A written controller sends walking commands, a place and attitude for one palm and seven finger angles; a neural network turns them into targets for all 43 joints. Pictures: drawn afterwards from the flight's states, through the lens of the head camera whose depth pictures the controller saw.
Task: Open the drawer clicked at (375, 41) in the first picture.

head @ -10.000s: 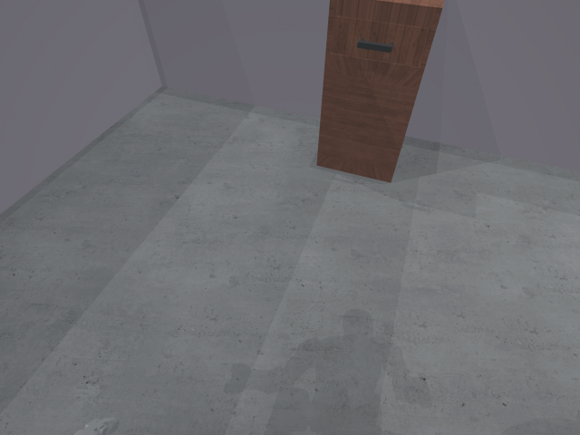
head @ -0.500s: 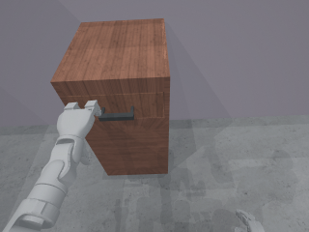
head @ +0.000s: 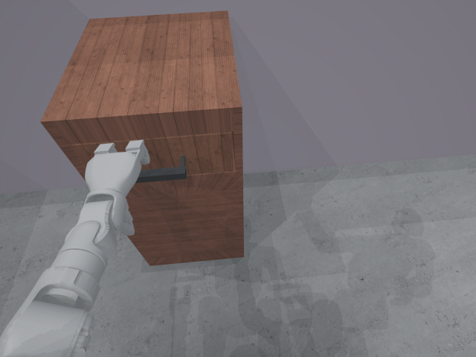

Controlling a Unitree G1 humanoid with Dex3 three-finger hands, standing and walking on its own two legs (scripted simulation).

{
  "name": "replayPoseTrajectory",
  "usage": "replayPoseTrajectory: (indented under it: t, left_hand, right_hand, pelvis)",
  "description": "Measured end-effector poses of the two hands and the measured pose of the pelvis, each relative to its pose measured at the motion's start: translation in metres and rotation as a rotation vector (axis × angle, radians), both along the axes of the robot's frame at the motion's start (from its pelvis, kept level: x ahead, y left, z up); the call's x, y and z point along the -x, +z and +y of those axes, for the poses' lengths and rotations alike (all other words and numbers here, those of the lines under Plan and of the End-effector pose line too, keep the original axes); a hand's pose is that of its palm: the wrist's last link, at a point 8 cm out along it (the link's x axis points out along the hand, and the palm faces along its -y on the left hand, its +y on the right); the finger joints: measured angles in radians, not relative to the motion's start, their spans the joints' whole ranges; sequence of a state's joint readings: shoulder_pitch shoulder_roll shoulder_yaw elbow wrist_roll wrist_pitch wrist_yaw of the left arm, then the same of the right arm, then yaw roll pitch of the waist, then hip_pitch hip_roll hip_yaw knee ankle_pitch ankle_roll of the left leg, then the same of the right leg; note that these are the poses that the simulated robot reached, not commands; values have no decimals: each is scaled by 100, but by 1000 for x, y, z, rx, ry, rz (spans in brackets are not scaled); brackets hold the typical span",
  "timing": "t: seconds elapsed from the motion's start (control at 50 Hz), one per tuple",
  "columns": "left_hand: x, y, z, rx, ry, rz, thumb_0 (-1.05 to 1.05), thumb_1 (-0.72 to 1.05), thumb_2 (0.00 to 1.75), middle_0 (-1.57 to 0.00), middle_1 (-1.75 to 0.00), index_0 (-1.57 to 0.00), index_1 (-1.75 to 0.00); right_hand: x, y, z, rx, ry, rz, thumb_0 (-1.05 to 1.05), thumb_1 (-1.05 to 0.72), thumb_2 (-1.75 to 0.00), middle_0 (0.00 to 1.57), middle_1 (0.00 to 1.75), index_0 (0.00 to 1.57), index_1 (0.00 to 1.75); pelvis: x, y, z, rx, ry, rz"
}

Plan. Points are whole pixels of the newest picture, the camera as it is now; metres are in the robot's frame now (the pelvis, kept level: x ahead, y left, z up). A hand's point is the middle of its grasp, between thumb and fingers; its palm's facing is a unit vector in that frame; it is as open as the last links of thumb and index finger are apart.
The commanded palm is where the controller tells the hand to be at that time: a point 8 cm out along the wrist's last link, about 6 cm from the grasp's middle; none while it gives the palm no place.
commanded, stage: move the hooked fingers above the handle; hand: left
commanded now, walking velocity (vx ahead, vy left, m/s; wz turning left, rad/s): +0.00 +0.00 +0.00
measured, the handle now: (158, 168) +0.53 +0.21 -0.06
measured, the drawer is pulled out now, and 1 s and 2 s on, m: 0.00 0.00 0.00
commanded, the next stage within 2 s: none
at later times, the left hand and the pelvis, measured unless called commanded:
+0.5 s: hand (147, 169) +0.48 +0.21 -0.01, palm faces -0.05 -0.02 -1.00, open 13.8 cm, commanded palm +0.47 +0.20 +0.05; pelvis -0.01 +0.02 -0.02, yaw -1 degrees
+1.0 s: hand (148, 169) +0.48 +0.21 -0.01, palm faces -0.03 -0.01 -1.00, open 13.7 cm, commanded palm +0.49 +0.19 +0.04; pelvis -0.03 +0.03 -0.03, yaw +0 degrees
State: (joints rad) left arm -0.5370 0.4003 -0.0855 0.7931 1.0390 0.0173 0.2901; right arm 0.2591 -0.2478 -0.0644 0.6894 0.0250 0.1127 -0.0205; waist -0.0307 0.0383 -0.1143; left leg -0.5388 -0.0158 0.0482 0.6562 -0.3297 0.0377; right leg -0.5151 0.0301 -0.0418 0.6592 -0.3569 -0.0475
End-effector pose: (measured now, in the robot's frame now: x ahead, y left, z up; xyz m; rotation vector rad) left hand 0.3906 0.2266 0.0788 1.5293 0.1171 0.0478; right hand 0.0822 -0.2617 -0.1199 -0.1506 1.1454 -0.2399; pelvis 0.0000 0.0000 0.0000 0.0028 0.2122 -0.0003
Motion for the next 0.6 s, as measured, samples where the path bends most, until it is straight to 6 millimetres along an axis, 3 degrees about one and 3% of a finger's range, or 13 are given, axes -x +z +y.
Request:
replayPoseTrajectory:
  t: [0.18,0.48,0.6]
  left_hand:
    - [-23,-12,-7,-11,-18,-4,0,-49,30,-32,-120,-32,-120]
    - [-72,-32,-19,-20,4,17,0,-48,30,-32,-120,-32,-120]
    - [-73,-33,-19,-24,4,-13,0,-48,30,-34,-123,-34,-123]
  right_hand:
    - [32,-7,4,0,-29,71,1,-90,-89,20,30,20,30]
    - [104,-10,13,26,-120,223,1,-90,-89,20,30,20,30]
    - [123,-13,18,25,-114,283,1,-90,-89,20,30,20,30]
  pelvis:
    - [4,-6,7,9,2,47]
    - [7,-17,19,25,-14,134]
    - [9,-22,22,34,-3,151]
